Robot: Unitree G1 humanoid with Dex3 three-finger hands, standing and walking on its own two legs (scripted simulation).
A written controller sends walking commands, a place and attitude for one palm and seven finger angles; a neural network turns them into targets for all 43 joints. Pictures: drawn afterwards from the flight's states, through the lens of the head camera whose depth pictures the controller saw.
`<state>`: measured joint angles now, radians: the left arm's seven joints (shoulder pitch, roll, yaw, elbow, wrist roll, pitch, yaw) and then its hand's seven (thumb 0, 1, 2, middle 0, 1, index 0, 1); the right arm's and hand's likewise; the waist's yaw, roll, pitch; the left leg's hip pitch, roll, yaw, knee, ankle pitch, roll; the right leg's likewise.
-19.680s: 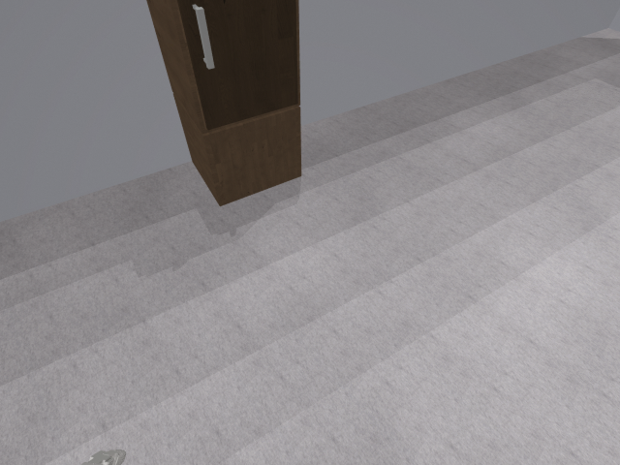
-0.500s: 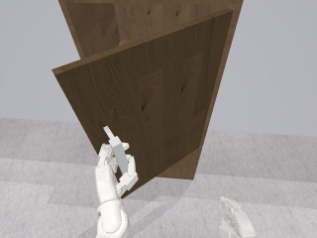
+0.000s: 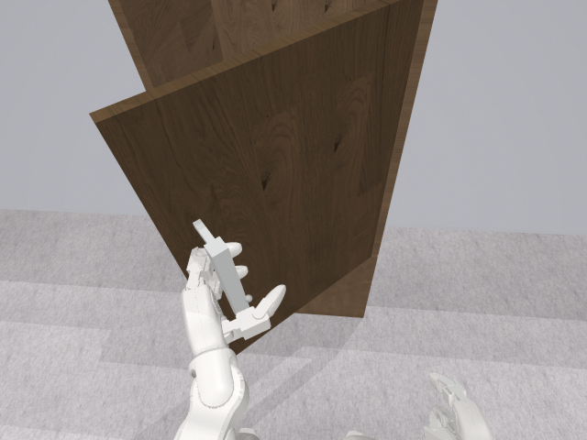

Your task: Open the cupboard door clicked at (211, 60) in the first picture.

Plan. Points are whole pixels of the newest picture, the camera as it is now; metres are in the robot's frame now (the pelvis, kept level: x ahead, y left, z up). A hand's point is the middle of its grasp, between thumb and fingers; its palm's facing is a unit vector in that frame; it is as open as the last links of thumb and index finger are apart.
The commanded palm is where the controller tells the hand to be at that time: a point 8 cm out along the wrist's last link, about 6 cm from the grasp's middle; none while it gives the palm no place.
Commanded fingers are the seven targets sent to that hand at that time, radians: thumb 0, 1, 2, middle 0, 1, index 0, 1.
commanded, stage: open thumb and fingers to let go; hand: left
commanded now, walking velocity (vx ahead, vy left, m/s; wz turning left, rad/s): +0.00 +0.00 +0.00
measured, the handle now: (223, 274) +0.33 +0.11 +0.06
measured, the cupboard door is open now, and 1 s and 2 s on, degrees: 43 45 44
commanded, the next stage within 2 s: slide the hand sideways off the handle in 0.44 s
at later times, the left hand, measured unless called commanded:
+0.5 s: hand (244, 298) +0.29 +0.07 +0.06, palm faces +0.22 -0.97 -0.01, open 14.9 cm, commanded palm +0.25 +0.12 +0.06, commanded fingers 0.00 -0.50 0.30 -0.15 -0.30 -0.15 -0.30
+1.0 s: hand (240, 336) +0.24 +0.07 +0.06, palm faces -0.14 -0.99 +0.00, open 16.2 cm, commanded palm +0.22 +0.14 +0.06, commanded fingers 0.00 -0.50 0.30 -0.15 -0.30 -0.15 -0.30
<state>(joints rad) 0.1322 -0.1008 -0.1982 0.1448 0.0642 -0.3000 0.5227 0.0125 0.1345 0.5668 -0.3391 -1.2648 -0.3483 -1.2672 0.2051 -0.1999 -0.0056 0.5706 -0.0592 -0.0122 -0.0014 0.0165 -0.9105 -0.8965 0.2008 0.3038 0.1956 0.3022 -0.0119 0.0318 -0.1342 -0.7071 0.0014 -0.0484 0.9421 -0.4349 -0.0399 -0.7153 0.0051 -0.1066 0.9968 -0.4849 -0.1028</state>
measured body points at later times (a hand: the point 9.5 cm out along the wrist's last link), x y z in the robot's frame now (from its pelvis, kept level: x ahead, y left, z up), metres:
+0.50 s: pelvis +0.00 +0.04 +0.00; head +0.02 +0.02 +0.45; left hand +0.27 +0.13 +0.06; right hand +0.17 -0.18 -0.10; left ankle +0.02 +0.17 -0.68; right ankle +0.01 -0.05 -0.68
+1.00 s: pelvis +0.00 +0.05 -0.01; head +0.04 +0.03 +0.44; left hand +0.24 +0.13 +0.06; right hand +0.16 -0.18 -0.09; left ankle +0.02 +0.17 -0.68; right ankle +0.01 -0.05 -0.68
